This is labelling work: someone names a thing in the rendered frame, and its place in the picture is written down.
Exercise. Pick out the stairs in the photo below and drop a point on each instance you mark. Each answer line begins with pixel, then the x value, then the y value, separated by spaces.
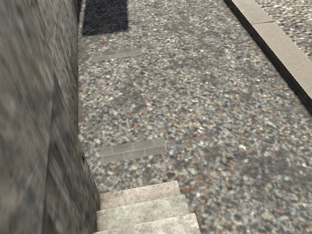
pixel 151 209

